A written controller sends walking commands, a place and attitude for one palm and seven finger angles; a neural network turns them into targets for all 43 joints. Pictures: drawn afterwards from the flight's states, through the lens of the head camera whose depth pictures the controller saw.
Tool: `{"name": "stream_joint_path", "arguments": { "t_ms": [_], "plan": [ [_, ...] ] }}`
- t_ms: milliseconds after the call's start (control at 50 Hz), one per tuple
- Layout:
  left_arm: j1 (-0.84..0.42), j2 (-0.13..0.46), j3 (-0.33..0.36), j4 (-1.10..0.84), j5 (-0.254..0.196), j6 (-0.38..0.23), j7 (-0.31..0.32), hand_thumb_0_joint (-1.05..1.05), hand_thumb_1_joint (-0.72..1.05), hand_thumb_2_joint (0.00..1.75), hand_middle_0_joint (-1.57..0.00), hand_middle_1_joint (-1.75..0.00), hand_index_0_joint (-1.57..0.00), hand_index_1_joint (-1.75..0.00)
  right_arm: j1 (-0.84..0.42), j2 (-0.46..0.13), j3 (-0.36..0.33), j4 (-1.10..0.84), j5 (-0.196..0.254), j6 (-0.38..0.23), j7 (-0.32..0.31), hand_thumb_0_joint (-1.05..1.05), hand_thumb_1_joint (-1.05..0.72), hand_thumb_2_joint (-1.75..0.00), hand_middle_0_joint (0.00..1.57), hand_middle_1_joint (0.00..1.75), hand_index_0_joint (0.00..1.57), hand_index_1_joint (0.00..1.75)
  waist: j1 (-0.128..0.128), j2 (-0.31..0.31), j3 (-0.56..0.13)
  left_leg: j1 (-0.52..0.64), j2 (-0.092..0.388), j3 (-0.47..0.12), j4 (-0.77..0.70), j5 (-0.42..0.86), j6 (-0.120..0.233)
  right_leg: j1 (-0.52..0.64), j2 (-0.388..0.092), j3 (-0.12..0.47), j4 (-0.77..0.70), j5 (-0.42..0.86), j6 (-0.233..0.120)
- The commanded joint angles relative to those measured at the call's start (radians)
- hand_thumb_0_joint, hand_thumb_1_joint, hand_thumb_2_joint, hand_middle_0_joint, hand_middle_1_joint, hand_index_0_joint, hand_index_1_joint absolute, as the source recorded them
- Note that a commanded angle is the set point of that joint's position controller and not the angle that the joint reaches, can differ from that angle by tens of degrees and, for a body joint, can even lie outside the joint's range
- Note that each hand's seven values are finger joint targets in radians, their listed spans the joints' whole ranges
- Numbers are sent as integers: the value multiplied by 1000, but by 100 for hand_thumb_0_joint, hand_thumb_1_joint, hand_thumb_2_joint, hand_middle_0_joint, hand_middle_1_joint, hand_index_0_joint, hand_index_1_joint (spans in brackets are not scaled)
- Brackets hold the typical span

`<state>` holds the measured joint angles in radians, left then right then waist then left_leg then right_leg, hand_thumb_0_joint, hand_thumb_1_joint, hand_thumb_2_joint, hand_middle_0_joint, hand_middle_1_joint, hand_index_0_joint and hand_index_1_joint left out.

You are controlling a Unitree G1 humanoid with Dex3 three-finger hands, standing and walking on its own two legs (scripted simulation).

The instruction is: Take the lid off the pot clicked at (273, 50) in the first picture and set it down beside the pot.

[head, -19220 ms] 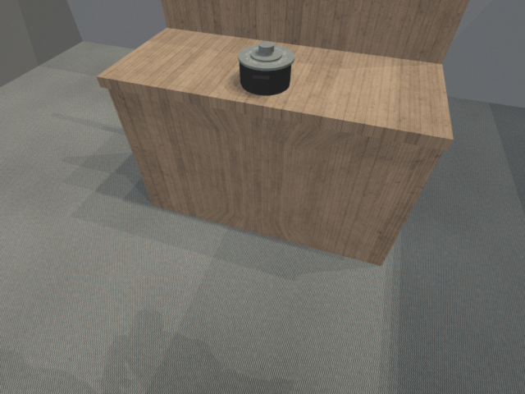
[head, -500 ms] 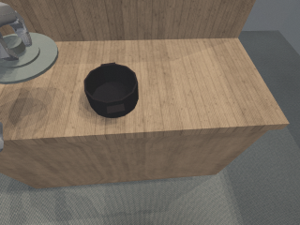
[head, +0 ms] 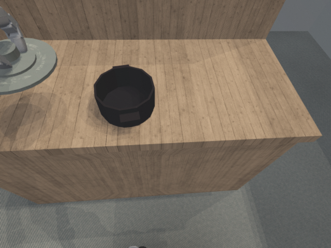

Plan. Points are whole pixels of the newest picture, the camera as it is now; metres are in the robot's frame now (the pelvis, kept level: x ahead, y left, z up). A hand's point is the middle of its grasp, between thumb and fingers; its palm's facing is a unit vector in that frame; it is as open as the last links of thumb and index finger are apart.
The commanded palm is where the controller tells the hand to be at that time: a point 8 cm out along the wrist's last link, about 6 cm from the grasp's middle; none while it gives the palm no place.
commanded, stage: lower the lid onto the table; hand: left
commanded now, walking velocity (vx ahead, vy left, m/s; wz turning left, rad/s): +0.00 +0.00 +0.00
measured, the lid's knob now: (4, 52) +0.50 +0.32 +0.18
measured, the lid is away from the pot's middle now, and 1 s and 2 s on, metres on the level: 0.23 0.23 0.23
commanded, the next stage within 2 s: none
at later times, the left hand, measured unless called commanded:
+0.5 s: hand (2, 68) +0.46 +0.32 +0.17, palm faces -0.41 -0.11 -0.90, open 8.0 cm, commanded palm +0.51 +0.32 +0.24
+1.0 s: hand (13, 77) +0.48 +0.32 +0.13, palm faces -0.45 -0.11 -0.89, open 8.0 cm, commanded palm +0.53 +0.31 +0.20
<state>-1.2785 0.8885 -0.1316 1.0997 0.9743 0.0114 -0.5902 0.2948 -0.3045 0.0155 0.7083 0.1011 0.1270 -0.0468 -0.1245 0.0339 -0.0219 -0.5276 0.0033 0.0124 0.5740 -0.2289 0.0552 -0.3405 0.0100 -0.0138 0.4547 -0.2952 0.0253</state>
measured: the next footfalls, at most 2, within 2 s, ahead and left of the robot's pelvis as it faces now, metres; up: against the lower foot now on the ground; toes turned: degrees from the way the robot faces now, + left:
none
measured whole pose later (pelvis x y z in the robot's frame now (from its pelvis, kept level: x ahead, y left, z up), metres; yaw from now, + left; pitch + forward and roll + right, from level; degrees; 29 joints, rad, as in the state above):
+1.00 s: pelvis -0.01 +0.01 -0.01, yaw -2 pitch +13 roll -4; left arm -1.18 0.88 -0.10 1.17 0.98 -0.07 -0.50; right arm 0.36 -0.30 0.02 0.72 0.10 0.12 -0.08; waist -0.14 0.03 -0.06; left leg -0.63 0.01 0.03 0.66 -0.26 0.07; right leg -0.45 0.02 0.01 0.54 -0.32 0.03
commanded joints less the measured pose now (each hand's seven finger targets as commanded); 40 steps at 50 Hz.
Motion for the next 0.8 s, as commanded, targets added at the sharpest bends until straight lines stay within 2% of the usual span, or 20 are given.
{"name": "stream_joint_path", "arguments": {
  "t_ms": [0,40,100,140,160,200,220,260,300,320,380,440,520,560,580,600,620,660,700,780],
  "plan": [
    [-573,299,106,-259,-3,-19,68,0,59,105,-79,-116,-79,-108,94,-182,-59,-67,-8,-15,-15,0,-90,-90,20,30,20,30,-6,169,-510,558,-12,-47,16,468,42,-102,72,-48,-29,315,-44],
    [-546,285,101,-223,-9,-20,67,0,59,105,-79,-116,-79,-108,97,-183,-60,-62,-6,-15,-16,0,-90,-90,20,30,20,30,-11,133,-472,529,-13,-41,12,410,42,-111,71,-53,-33,297,-43],
    [-543,286,102,-225,-1,-27,73,0,59,105,-79,-116,-79,-108,97,-185,-60,-65,-8,-11,-13,0,-90,-90,20,30,20,30,-5,147,-470,526,-11,-45,14,407,38,-125,72,-54,-27,281,-48],
    [-507,267,85,-174,-4,-27,75,0,59,105,-79,-116,-79,-108,102,-185,-56,-61,-5,-12,-15,0,-90,-90,20,30,20,30,-11,116,-423,482,-15,-38,6,322,37,-134,73,-57,-33,247,-48],
    [-502,265,85,-190,-11,-38,72,0,59,105,-79,-116,-79,-108,98,-187,-55,-64,-3,-13,-17,0,-90,-90,20,30,20,30,-3,110,-431,487,-9,-36,5,346,39,-126,68,-57,-28,267,-51],
    [-488,298,103,-152,-2,-35,80,0,59,105,-79,-116,-79,-108,103,-188,-52,-64,-3,-7,-18,0,-90,-90,20,30,20,30,-9,84,-419,439,-19,-27,10,287,39,-110,72,-52,-21,263,-48],
    [-528,301,98,-198,-4,-38,81,0,59,105,-79,-116,-79,-108,97,-189,-53,-65,-2,-6,-20,0,-90,-90,20,30,20,30,-10,103,-437,443,-17,-25,3,261,38,-105,69,-49,-24,253,-48],
    [-575,258,67,-278,-10,-52,83,0,59,105,-79,-116,-79,-108,93,-184,-59,-70,-4,-14,-25,0,-90,-90,20,30,20,30,-8,181,-480,523,-7,-37,11,349,39,-137,67,-49,-21,261,-55],
    [-556,249,65,-248,-9,-50,87,0,59,105,-79,-116,-79,-108,113,-186,-60,-56,-5,-15,-27,0,-90,-90,20,30,20,30,-20,170,-466,523,-6,-43,14,313,38,-161,75,-52,-28,227,-50],
    [-520,274,94,-217,-12,-56,88,0,59,105,-79,-116,-79,-108,121,-185,-59,-54,-7,-20,-31,0,-90,-90,20,30,20,30,-17,133,-454,503,-8,-39,14,280,41,-152,76,-55,-26,220,-49],
    [-499,323,130,-216,-26,-72,89,0,59,105,-79,-116,-79,-108,117,-192,-56,-53,-5,-19,-35,0,-90,-90,20,30,20,30,-12,118,-473,464,-12,-27,19,266,42,-119,70,-45,-11,246,-48],
    [-535,228,54,-236,-22,-68,92,0,59,105,-79,-116,-79,-108,122,-188,-60,-41,-3,-23,-34,0,-90,-90,20,30,20,30,-20,187,-424,499,-4,-43,11,268,34,-192,75,-58,-20,203,-55],
    [-457,261,91,-157,-18,-71,104,0,59,105,-79,-116,-79,-108,136,-189,-55,-45,-3,-26,-35,0,-90,-90,20,30,20,30,-19,126,-405,450,-10,-37,19,241,35,-186,79,-54,-9,198,-54],
    [-480,267,93,-206,-28,-81,103,0,59,105,-79,-116,-79,-108,126,-192,-55,-49,-3,-29,-35,0,-90,-90,20,30,20,30,-9,147,-441,467,-5,-34,20,271,36,-173,73,-50,-2,219,-56],
    [-510,311,126,-236,-17,-80,112,0,59,105,-79,-116,-79,-108,136,-196,-57,-47,-7,-24,-36,0,-90,-90,20,30,20,30,-10,145,-468,485,-2,-45,24,292,33,-167,77,-51,3,223,-55],
    [-543,286,103,-269,-10,-80,116,0,59,105,-79,-116,-79,-108,138,-192,-60,-52,-7,-27,-36,0,-90,-90,20,30,20,30,-13,193,-503,522,-3,-50,28,335,32,-181,78,-47,2,227,-57],
    [-543,265,95,-278,-9,-82,118,0,59,105,-79,-116,-79,-108,141,-188,-64,-51,-10,-32,-38,0,-90,-90,20,30,20,30,-17,200,-505,546,1,-54,31,340,30,-199,78,-50,-3,216,-55],
    [-480,253,94,-220,-15,-86,120,0,59,105,-79,-116,-79,-108,150,-187,-59,-47,-10,-36,-40,0,-90,-90,20,30,20,30,-14,182,-481,537,4,-52,36,371,31,-217,80,-53,0,222,-56],
    [-438,300,130,-139,-17,-77,126,0,59,105,-79,-116,-79,-108,157,-195,-55,-41,-6,-29,-39,0,-90,-90,20,30,20,30,-18,101,-439,450,-4,-42,32,265,33,-195,79,-50,5,206,-50],
    [-466,296,113,-157,2,-77,139,0,59,105,-79,-116,-79,-108,156,-195,-55,-40,-8,-26,-38,0,-90,-90,20,30,20,30,-16,157,-454,455,-4,-35,40,291,28,-206,79,-46,18,219,-53]
  ]
}}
